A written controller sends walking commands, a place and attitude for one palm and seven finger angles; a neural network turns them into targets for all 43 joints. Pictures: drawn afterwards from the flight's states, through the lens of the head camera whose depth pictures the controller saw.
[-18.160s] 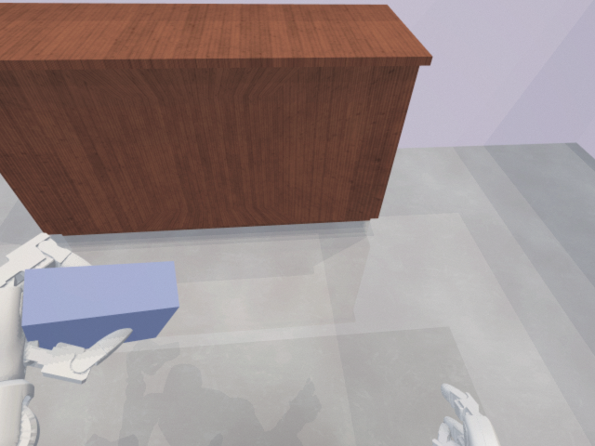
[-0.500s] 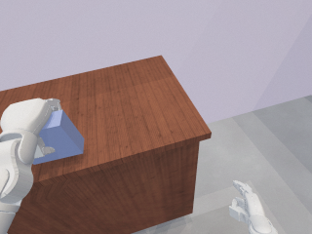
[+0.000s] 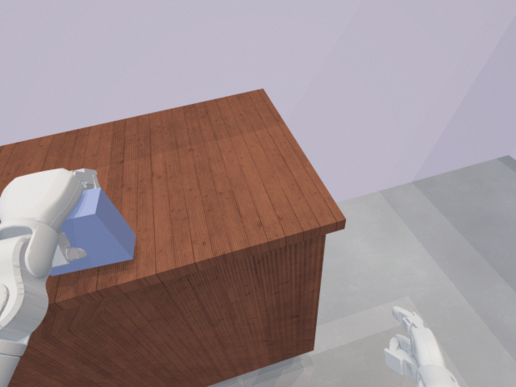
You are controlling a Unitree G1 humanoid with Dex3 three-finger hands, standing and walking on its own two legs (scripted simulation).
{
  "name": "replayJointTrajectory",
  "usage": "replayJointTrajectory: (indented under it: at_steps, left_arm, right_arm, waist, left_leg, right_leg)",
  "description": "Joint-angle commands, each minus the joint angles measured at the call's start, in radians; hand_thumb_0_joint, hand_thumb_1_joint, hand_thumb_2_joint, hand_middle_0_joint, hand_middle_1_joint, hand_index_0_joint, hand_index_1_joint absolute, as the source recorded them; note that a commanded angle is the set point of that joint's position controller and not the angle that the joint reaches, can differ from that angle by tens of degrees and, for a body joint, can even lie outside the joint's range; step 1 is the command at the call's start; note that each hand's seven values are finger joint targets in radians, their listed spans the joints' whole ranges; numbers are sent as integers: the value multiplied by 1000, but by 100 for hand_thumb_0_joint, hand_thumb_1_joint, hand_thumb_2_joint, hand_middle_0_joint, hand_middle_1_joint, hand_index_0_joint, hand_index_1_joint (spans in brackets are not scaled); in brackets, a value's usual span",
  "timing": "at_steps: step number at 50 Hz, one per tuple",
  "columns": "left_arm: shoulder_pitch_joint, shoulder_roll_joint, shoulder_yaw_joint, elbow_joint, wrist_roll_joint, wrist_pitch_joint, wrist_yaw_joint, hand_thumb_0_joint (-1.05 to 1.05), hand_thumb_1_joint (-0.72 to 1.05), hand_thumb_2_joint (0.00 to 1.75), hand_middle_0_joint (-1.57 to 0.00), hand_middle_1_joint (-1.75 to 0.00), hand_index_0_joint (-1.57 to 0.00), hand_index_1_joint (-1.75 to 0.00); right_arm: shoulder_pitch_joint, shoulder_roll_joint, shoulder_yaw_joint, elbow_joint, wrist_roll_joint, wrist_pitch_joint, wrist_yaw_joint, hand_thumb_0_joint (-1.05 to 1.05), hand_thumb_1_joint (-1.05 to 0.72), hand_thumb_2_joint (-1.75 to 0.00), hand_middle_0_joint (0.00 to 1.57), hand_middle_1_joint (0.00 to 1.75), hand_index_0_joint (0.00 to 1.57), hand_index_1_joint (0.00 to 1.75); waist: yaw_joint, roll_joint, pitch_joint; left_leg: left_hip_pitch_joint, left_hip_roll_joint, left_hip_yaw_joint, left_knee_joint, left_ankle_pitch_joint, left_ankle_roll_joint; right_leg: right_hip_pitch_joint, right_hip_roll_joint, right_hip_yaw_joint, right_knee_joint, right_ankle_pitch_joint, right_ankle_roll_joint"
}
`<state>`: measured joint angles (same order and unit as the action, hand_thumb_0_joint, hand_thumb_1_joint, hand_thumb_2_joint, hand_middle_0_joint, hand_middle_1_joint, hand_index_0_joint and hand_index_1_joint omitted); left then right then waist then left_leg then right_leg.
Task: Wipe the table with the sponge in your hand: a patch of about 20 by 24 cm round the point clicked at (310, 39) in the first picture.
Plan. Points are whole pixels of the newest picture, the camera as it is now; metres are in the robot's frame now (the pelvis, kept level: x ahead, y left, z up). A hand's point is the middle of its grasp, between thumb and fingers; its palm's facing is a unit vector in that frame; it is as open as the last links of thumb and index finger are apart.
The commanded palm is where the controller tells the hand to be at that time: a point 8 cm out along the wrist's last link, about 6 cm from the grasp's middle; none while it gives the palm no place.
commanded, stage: lower the sponge onto the table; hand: left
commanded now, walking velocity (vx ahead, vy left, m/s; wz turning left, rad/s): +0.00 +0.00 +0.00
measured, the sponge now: (82, 241) +0.26 +0.32 +0.11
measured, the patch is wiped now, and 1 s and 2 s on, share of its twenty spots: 0.00 0.00 0.35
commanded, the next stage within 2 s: wipe forward along the first lane in 0.84 s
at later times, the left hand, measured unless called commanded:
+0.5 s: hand (65, 232) +0.25 +0.33 +0.14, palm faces +0.05 -0.03 -1.00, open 9.2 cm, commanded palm +0.22 +0.32 +0.21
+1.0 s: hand (76, 232) +0.26 +0.32 +0.13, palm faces +0.04 -0.03 -1.00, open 9.2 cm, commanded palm +0.23 +0.32 +0.19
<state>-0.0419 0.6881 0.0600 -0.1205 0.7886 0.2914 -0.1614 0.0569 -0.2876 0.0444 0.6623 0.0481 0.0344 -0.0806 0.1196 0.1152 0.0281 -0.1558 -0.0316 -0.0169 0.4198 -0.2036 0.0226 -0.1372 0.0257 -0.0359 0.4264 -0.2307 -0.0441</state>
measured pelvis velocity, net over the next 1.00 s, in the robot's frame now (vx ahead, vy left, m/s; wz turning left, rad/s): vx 0.01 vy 0.01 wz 0.00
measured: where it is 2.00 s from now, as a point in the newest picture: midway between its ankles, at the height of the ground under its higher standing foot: outside the picture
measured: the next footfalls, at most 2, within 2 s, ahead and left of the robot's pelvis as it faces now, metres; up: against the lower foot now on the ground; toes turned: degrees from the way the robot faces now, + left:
none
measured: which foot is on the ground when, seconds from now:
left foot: down 0.00-1.00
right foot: down 0.00-1.00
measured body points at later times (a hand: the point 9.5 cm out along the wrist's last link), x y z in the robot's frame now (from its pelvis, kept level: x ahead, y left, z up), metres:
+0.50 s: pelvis +0.01 +0.01 +0.00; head +0.01 -0.04 +0.45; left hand +0.24 +0.32 +0.20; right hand +0.25 -0.20 -0.09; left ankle +0.02 +0.11 -0.74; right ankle +0.00 -0.09 -0.74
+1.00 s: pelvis +0.01 +0.01 +0.00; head +0.01 -0.04 +0.45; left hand +0.25 +0.32 +0.19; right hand +0.24 -0.21 -0.10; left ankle +0.02 +0.11 -0.74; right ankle +0.00 -0.09 -0.74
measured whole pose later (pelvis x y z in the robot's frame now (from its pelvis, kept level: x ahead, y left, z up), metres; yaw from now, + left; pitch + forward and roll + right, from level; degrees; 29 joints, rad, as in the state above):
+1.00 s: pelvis +0.01 +0.01 +0.00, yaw +0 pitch -2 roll +0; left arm 0.06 0.62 0.05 -0.14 0.83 0.32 -0.08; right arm 0.06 -0.28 0.04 0.66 0.04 0.07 -0.05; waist 0.11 0.11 0.01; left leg -0.16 -0.04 -0.01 0.42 -0.22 0.03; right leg -0.14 0.02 -0.03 0.41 -0.24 -0.04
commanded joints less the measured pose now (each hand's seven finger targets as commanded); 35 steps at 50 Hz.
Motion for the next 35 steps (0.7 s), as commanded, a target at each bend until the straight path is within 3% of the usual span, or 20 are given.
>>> replayJointTrajectory:
  at_steps: [1,2,3,4,7,9,12,13,14,16,17,20,22,26,27,28,29,30,32,35]
  left_arm:
    - [-259,318,235,-159,35,-1,84,0,10,130,-120,-160,-120,-160]
    - [-255,310,235,-171,32,14,86,0,10,130,-120,-160,-120,-160]
    - [-245,309,233,-141,31,21,91,0,10,130,-120,-160,-120,-160]
    - [-226,285,211,-135,27,31,89,0,10,130,-120,-160,-120,-160]
    - [-216,298,218,-182,31,49,77,0,10,130,-120,-160,-120,-160]
    - [-172,262,189,-189,21,45,68,0,10,130,-120,-160,-120,-160]
    - [-151,276,209,-262,23,33,57,0,10,130,-120,-160,-120,-160]
    - [-132,285,219,-220,23,28,63,0,10,130,-120,-160,-120,-160]
    - [-146,280,213,-226,27,19,64,0,10,130,-120,-160,-120,-160]
    - [-139,287,226,-272,28,2,77,0,10,130,-120,-160,-120,-160]
    - [-142,292,237,-292,29,5,83,0,10,130,-120,-160,-120,-160]
    - [-133,267,219,-221,30,7,101,0,10,130,-120,-160,-120,-160]
    - [-181,275,216,-225,40,19,107,0,10,130,-120,-160,-120,-160]
    - [-174,216,154,-234,44,20,108,0,10,130,-120,-160,-120,-160]
    - [-165,220,165,-238,43,30,105,0,10,130,-120,-160,-120,-160]
    - [-170,226,163,-200,54,32,106,0,10,130,-120,-160,-120,-160]
    - [-167,198,136,-202,50,32,102,0,10,130,-120,-160,-120,-160]
    - [-176,227,158,-214,58,28,103,0,10,130,-120,-160,-120,-160]
    - [-198,211,143,-243,65,34,101,0,10,130,-120,-160,-120,-160]
    - [-176,202,143,-198,64,25,107,0,10,130,-120,-160,-120,-160]
  right_arm:
    - [-182,-93,-40,-162,-4,-40,6,0,-90,-90,20,30,20,30]
    - [-229,-83,-27,-182,4,-46,10,0,-90,-90,20,30,20,30]
    - [-190,-97,-37,-163,-5,-40,10,0,-90,-90,20,30,20,30]
    - [-192,-94,-38,-165,-2,-35,12,0,-90,-90,20,30,20,30]
    - [-242,-89,-26,-190,7,-36,15,0,-90,-90,20,30,20,30]
    - [-192,-93,-38,-178,0,-31,15,0,-90,-90,20,30,20,30]
    - [-233,-81,-25,-207,5,-38,14,0,-90,-90,20,30,20,30]
    - [-181,-91,-35,-183,-6,-35,11,0,-90,-90,20,30,20,30]
    - [-173,-94,-38,-175,-3,-30,11,0,-90,-90,20,30,20,30]
    - [-176,-90,-42,-186,-6,-30,11,0,-90,-90,20,30,20,30]
    - [-217,-78,-28,-200,4,-39,12,0,-90,-90,20,30,20,30]
    - [-163,-94,-44,-171,-5,-26,10,0,-90,-90,20,30,20,30]
    - [-219,-85,-28,-184,6,-30,10,0,-90,-90,20,30,20,30]
    - [-185,-88,-41,-171,-5,-24,12,0,-90,-90,20,30,20,30]
    - [-231,-77,-26,-189,5,-32,11,0,-90,-90,20,30,20,30]
    - [-184,-91,-34,-164,-6,-26,9,0,-90,-90,20,30,20,30]
    - [-185,-90,-37,-168,-4,-22,11,0,-90,-90,20,30,20,30]
    - [-184,-95,-40,-165,-7,-21,12,0,-90,-90,20,30,20,30]
    - [-236,-78,-21,-191,2,-27,13,0,-90,-90,20,30,20,30]
    - [-184,-90,-37,-166,-8,-16,15,0,-90,-90,20,30,20,30]
  waist:
    - [11,-26,-227]
    - [24,1,-216]
    - [13,-37,-228]
    - [10,-36,-221]
    - [21,-12,-227]
    - [4,-33,-240]
    - [15,-21,-253]
    - [3,-54,-236]
    - [-6,-52,-235]
    - [5,-22,-243]
    - [16,11,-239]
    - [0,-47,-196]
    - [7,-8,-198]
    - [-6,-1,-220]
    - [6,8,-211]
    - [-6,-32,-218]
    - [-9,-36,-209]
    - [-4,-25,-227]
    - [4,-3,-227]
    - [-2,-39,-223]
  left_leg:
    - [30,-11,-27,-45,194,16]
    - [25,-13,-35,-45,188,16]
    - [18,-8,-23,-43,192,15]
    - [17,-9,-22,-44,192,15]
    - [19,-17,-29,-38,204,20]
    - [28,-12,-25,-35,227,21]
    - [43,-15,-31,-23,243,27]
    - [30,-10,-23,-22,244,26]
    - [38,-10,-29,-29,243,24]
    - [50,-12,-25,-24,255,26]
    - [52,-15,-36,-25,248,26]
    - [35,-10,-31,-35,236,21]
    - [38,-14,-35,-42,212,20]
    - [55,-11,-31,-47,233,18]
    - [51,-13,-37,-48,213,22]
    - [43,-10,-31,-49,218,18]
    - [40,-11,-35,-56,210,18]
    - [50,-9,-36,-54,222,18]
    - [55,-14,-38,-55,215,22]
    - [50,-10,-33,-57,220,19]
  right_leg:
    - [78,-10,81,-68,164,-25]
    - [67,-3,113,-68,147,-39]
    - [81,-13,83,-63,160,-27]
    - [80,-12,80,-64,167,-22]
    - [75,-2,108,-56,179,-32]
    - [88,-9,71,-51,216,-18]
    - [80,-2,100,-46,232,-27]
    - [80,-11,70,-44,235,-17]
    - [76,-3,66,-50,231,-15]
    - [78,-6,65,-50,234,-15]
    - [68,6,97,-51,212,-32]
    - [56,1,57,-63,203,-16]
    - [46,10,91,-66,166,-32]
    - [60,1,49,-66,185,-20]
    - [51,11,81,-67,162,-33]
    - [59,4,50,-64,165,-23]
    - [61,5,44,-69,162,-19]
    - [68,5,46,-68,172,-21]
    - [59,15,75,-68,158,-34]
    - [69,7,44,-70,168,-22]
